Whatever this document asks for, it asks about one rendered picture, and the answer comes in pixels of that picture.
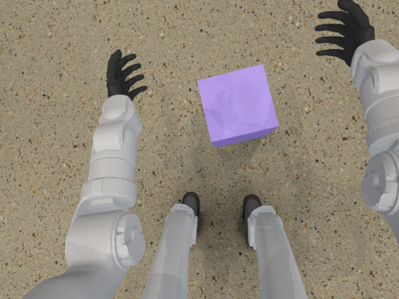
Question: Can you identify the left robot upper arm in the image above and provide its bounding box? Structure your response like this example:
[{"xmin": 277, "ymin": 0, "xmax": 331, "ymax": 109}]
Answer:
[{"xmin": 22, "ymin": 209, "xmax": 145, "ymax": 299}]

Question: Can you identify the right robot forearm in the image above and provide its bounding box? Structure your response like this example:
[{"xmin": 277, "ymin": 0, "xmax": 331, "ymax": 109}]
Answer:
[{"xmin": 350, "ymin": 39, "xmax": 399, "ymax": 157}]

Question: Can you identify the right robot shin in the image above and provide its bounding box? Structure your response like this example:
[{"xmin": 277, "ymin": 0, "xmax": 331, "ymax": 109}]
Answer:
[{"xmin": 250, "ymin": 206, "xmax": 283, "ymax": 225}]

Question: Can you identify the robot left foot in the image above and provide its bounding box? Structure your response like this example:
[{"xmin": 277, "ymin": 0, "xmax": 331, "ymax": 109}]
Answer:
[{"xmin": 181, "ymin": 192, "xmax": 200, "ymax": 218}]

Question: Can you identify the left robot forearm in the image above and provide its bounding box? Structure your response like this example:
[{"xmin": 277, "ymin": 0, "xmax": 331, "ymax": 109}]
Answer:
[{"xmin": 65, "ymin": 95, "xmax": 143, "ymax": 259}]

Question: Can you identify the right robot hand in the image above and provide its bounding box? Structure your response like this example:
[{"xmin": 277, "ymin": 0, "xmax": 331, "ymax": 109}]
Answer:
[{"xmin": 315, "ymin": 0, "xmax": 375, "ymax": 67}]

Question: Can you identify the carton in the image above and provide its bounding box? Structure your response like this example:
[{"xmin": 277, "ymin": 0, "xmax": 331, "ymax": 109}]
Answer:
[{"xmin": 197, "ymin": 64, "xmax": 279, "ymax": 148}]

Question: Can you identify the left robot hand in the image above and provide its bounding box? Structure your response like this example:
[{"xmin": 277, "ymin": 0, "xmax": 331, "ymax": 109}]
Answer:
[{"xmin": 107, "ymin": 49, "xmax": 148, "ymax": 101}]

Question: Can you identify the right robot upper arm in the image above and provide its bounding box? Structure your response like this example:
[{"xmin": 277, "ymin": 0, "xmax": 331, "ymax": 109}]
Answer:
[{"xmin": 361, "ymin": 150, "xmax": 399, "ymax": 245}]

